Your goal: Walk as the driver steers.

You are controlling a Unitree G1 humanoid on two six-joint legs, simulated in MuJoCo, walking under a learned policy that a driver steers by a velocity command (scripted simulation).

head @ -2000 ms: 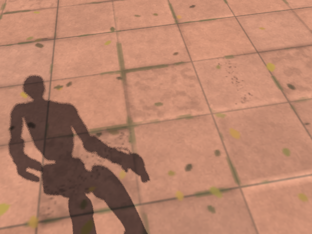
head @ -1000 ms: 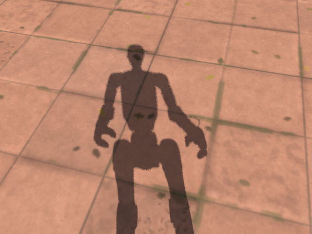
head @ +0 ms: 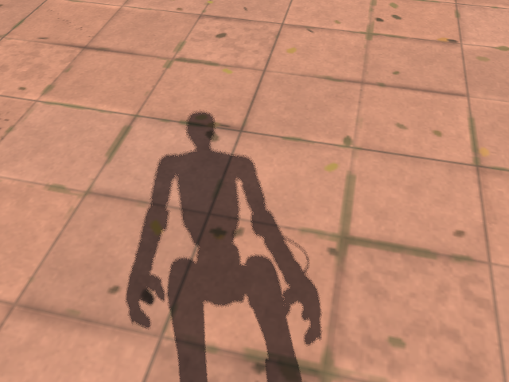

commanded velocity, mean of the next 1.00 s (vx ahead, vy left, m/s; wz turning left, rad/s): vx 0.43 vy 0.00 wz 0.00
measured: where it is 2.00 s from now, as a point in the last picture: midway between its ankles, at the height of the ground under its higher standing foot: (271, 222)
